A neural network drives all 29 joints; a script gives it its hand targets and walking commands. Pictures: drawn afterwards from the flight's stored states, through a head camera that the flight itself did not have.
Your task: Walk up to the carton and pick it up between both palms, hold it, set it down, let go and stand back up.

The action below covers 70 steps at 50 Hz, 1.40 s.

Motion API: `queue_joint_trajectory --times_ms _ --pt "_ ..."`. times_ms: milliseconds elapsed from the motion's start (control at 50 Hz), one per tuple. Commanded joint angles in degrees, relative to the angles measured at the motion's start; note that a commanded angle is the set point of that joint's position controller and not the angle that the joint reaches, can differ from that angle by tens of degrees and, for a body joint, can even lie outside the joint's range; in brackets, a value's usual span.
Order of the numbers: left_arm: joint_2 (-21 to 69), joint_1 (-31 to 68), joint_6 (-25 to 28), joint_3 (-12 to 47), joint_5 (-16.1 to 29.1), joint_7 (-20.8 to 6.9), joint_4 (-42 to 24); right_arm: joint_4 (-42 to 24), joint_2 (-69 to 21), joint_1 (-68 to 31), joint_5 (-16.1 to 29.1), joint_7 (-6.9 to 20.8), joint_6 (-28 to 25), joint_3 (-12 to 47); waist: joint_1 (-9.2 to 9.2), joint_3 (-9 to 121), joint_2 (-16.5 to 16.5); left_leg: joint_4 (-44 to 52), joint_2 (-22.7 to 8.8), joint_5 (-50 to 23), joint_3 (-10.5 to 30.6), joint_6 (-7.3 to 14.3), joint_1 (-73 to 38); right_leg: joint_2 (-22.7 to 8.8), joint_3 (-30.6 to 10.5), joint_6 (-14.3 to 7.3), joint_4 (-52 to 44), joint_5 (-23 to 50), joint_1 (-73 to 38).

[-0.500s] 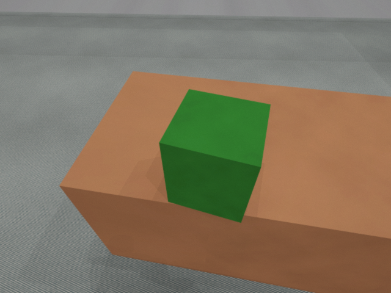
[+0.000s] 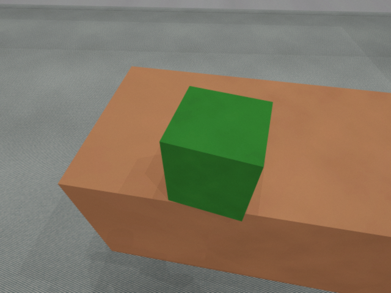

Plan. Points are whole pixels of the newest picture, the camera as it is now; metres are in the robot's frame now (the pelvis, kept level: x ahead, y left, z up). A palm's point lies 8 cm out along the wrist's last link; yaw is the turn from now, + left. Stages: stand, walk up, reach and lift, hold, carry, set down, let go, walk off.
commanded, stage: stand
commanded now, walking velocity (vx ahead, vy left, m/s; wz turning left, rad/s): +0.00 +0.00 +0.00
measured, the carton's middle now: (216, 155) +0.44 -0.05 -0.01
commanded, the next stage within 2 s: none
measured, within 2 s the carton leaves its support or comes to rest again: neither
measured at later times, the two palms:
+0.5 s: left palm out of the picture -0.02 +0.19 -0.15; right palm out of the picture -0.02 -0.19 -0.15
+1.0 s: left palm out of the picture +0.00 +0.21 -0.15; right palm out of the picture +0.00 -0.18 -0.15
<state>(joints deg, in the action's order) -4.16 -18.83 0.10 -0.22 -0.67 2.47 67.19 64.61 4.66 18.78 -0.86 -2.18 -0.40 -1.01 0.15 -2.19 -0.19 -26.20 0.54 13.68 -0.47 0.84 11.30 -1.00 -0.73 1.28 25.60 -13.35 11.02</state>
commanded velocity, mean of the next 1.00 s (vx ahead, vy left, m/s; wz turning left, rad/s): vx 0.00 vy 0.00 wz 0.00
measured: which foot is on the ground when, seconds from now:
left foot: down 0.00-1.00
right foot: down 0.00-1.00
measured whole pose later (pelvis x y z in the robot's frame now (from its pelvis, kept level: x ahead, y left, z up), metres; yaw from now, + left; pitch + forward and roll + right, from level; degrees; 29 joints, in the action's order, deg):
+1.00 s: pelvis +0.03 +0.01 +0.00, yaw +0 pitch -2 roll +0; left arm -5.5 -16.7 0.1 -1.0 -0.4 2.8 67.5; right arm 65.0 4.4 18.5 -0.8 -2.6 -1.5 -1.3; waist 0.3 -3.1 0.6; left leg -24.7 1.5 15.4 -1.1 1.7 7.2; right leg -2.1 -1.3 2.3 24.5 -15.2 7.3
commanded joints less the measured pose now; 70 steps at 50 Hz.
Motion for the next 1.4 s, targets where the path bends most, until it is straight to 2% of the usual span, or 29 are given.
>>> queue_joint_trajectory --times_ms 0,60,140,160,180,220,320,340,360,420,500,580,600,620,640,660,720,780,800,820,880,900,940,1100,1120,1160,1300,1360,1380 --pt "-5.1 -5.5 0.5 -1.0 0.1 0.1 -0.8 0.0 4.2 6.7 -0.1 -0.5 -0.6 -0.6 0.32 -4.7 -0.8 7.4 -4.9 -1.9 5.0 1.6 2.4 -3.0 -2.6 -2.1 -4.8 4.0 2.5" --pt "-3.5 -5.0 0.5 -0.7 0.0 0.3 -0.4 -0.7 2.9 5.5 0.0 -0.5 -0.5 -0.5 -0.08 -4.6 1.3 6.7 -4.8 -2.5 5.0 1.9 2.5 -3.0 -2.9 -2.4 -5.1 4.2 1.9" --pt "-4.4 -5.1 0.7 -0.8 0.2 0.2 -0.7 -0.1 2.9 6.0 0.0 -0.2 -0.8 -0.4 -0.12 -3.8 -1.2 6.7 -4.7 -5.0 4.3 1.9 0.9 -3.7 -3.4 -2.3 -4.7 6.0 1.5" --pt "-4.3 -5.4 0.8 -1.0 0.4 0.4 -0.2 -0.4 3.2 5.4 0.0 -0.2 -1.0 -0.6 0.15 -2.7 0.9 6.2 -4.8 -5.9 4.3 2.0 -0.4 -3.5 -3.2 -2.4 -5.2 5.7 1.8" --pt "-4.4 -4.0 0.7 -0.9 0.1 0.2 -0.4 -0.2 3.7 6.6 0.1 -0.3 -1.1 -0.7 -0.57 -3.6 1.3 6.0 -4.7 -5.8 4.5 1.8 0.6 -3.3 -3.0 -2.3 -4.9 5.5 1.8" --pt "-3.6 -4.6 0.7 -0.7 0.1 0.2 -0.5 -0.3 4.6 5.7 0.0 -0.3 -1.1 -0.9 -0.02 -2.5 1.5 6.2 -5.0 -7.0 4.5 2.0 0.5 -3.5 -2.6 -2.2 -4.3 6.5 0.0" --pt "-4.4 -4.4 0.3 -1.3 0.0 0.3 -0.3 -0.3 3.2 5.3 0.1 -0.4 -1.1 -0.5 0.13 -4.9 1.1 6.6 -4.6 -6.6 4.5 1.7 2.1 -3.3 -2.2 -1.8 -4.0 7.4 0.0" --pt "-4.0 -4.9 0.2 -1.1 0.1 0.2 -0.3 0.0 3.9 5.2 0.2 -0.4 -1.0 -0.8 0.42 -6.5 -1.1 6.7 -4.2 -5.4 3.6 1.5 2.5 -3.6 -2.9 -1.6 -4.9 6.5 1.0" --pt "-3.3 -5.6 0.2 -0.9 0.1 0.2 -0.2 0.0 2.7 5.9 0.2 -0.4 -1.0 -0.5 0.58 -5.1 1.0 6.8 -4.6 -5.4 4.0 1.6 1.4 -3.4 -2.8 -1.9 -4.5 6.1 0.6" --pt "-3.6 -3.8 0.2 -1.0 0.1 0.3 -0.5 0.2 3.7 5.9 0.1 -0.5 -0.9 -0.7 0.16 -4.7 -0.8 8.0 -4.9 -3.9 4.6 1.6 1.3 -3.1 -2.1 -1.6 -4.2 5.8 0.8" --pt "-5.1 -4.0 0.2 -1.4 -0.1 0.3 -0.3 -0.3 3.9 4.7 -0.2 -0.5 -1.2 -0.8 0.50 -5.3 0.7 7.3 -4.9 -6.3 4.3 1.9 0.8 -3.7 -2.4 -1.9 -4.7 6.2 0.2" --pt "-3.6 -3.9 0.6 -1.0 0.1 0.4 -0.2 0.2 3.7 6.2 0.1 -0.6 -1.2 -0.8 -0.26 -4.7 -1.3 6.6 -4.4 -9.9 3.8 1.9 -0.9 -4.0 -2.4 -1.6 -4.8 8.1 0.3" --pt "-4.8 -3.0 0.6 -1.3 0.1 0.3 -0.4 0.2 4.3 6.3 0.1 -0.5 -1.1 -0.9 -0.65 -3.6 1.0 6.8 -4.7 -10.1 4.5 2.0 -0.8 -3.5 -2.3 -1.7 -4.7 7.7 -0.2" --pt "-4.6 -3.5 0.6 -1.3 0.3 0.4 -0.5 -0.3 3.7 5.6 -0.1 -0.5 -1.2 -0.8 0.14 -3.7 0.1 6.5 -5.0 -9.6 4.5 2.2 -1.6 -3.6 -2.2 -1.6 -4.5 7.6 0.3" --pt "-5.0 -4.0 0.6 -1.5 0.3 0.4 -0.2 -0.2 3.8 5.8 0.1 -0.4 -1.2 -0.9 -0.02 -2.4 2.1 6.2 -4.9 -10.2 4.6 2.2 -1.7 -3.3 -2.0 -1.7 -4.4 8.1 -0.9" --pt "-5.4 -4.2 0.6 -1.7 0.3 0.3 -0.2 -0.2 3.6 5.6 0.1 -0.6 -1.3 -0.8 0.28 -1.4 0.6 6.2 -4.8 -10.5 4.1 2.1 -2.0 -3.5 -2.2 -1.6 -4.4 8.5 -1.6" --pt "-3.9 -3.7 0.3 -1.2 0.2 0.5 0.2 -0.4 4.2 5.5 0.0 -0.5 -1.4 -1.0 0.01 -2.6 1.5 6.1 -4.9 -12.3 4.0 1.9 -1.6 -3.6 -2.0 -1.4 -4.1 9.4 -2.1" --pt "-4.1 -3.1 0.3 -1.3 0.2 0.5 -0.1 -0.2 2.9 5.0 0.1 -0.5 -1.2 -0.7 0.13 -3.8 -1.7 6.2 -4.8 -11.3 3.8 2.0 -1.8 -3.6 -2.4 -1.4 -4.8 8.4 -0.5" --pt "-6.0 -2.7 0.3 -1.6 0.1 0.5 -0.3 -0.2 2.8 5.5 0.0 -0.5 -1.2 -0.6 -0.30 -3.9 0.2 6.8 -4.7 -10.4 4.2 2.1 -1.1 -3.7 -2.2 -1.7 -4.8 7.9 -1.0" --pt "-5.4 -3.8 0.2 -1.6 0.0 0.4 -0.1 0.0 3.5 5.1 0.0 -0.4 -1.1 -0.7 0.31 -3.9 -1.2 6.4 -4.7 -10.2 3.8 2.1 -2.3 -3.8 -2.3 -1.5 -4.7 7.7 -0.5" --pt "-4.8 -2.9 0.2 -1.3 0.2 0.5 0.2 0.2 4.7 6.4 0.1 -0.5 -1.4 -0.9 -0.62 -4.9 0.1 6.6 -5.0 -13.4 4.2 2.2 -1.9 -3.6 -2.2 -1.4 -4.7 8.9 -0.8" --pt "-5.3 -4.2 0.2 -1.4 0.2 0.4 0.4 0.0 5.0 5.8 -0.1 -0.6 -1.4 -1.3 0.41 -4.5 0.3 7.0 -5.4 -13.6 4.7 2.4 -1.7 -3.8 -1.8 -1.4 -4.6 8.8 -1.7" --pt "-4.5 -3.4 0.1 -1.2 0.3 0.6 0.2 0.2 3.5 6.2 0.0 -0.7 -1.6 -1.0 0.15 -2.7 -0.4 6.5 -5.6 -15.8 4.3 2.6 -4.8 -3.8 -2.1 -1.5 -3.9 9.2 -0.9" --pt "-4.7 -4.0 -0.1 -1.1 0.1 0.6 0.9 0.3 4.4 6.5 -0.1 -0.8 -1.3 -0.9 0.15 -4.7 -0.4 7.0 -5.3 -15.6 4.5 2.6 -2.5 -4.0 -1.2 -0.9 -4.2 8.9 -2.0" --pt "-4.3 -4.5 -0.2 -1.1 0.4 0.7 1.2 -0.3 4.6 5.4 0.1 -0.6 -1.3 -1.0 0.67 -5.2 0.4 7.2 -4.9 -13.5 4.3 2.5 -2.2 -3.7 -1.5 -0.8 -4.6 8.0 -0.9" --pt "-4.6 -2.3 -0.3 -1.1 0.2 0.4 0.5 0.4 4.3 6.9 0.3 -0.7 -1.1 -1.0 -0.20 -6.4 2.3 7.5 -4.5 -9.9 4.0 2.2 -1.9 -3.8 -1.5 -1.0 -5.5 7.1 -0.4" --pt "-5.4 -3.3 0.0 -1.4 0.3 0.4 0.9 -0.1 3.9 6.1 0.3 -0.5 -1.2 -0.6 0.30 -5.1 -0.9 8.3 -4.7 -8.3 4.2 2.2 -1.5 -4.1 -1.9 -0.7 -5.3 7.0 -1.5" --pt "-4.7 -3.7 -0.1 -1.2 0.0 0.4 1.0 -0.1 4.3 6.6 0.2 -0.5 -1.3 -1.0 0.24 -4.1 0.7 7.6 -4.6 -11.3 3.8 2.4 -2.8 -4.2 -1.6 -0.8 -4.7 8.3 -1.8" --pt "-4.7 -3.8 0.0 -1.1 0.1 0.5 0.9 0.2 4.2 6.4 0.1 -0.7 -1.3 -0.8 0.22 -4.0 -0.9 7.5 -4.8 -11.9 3.9 2.5 -2.5 -4.1 -1.5 -0.7 -4.9 8.6 -2.3"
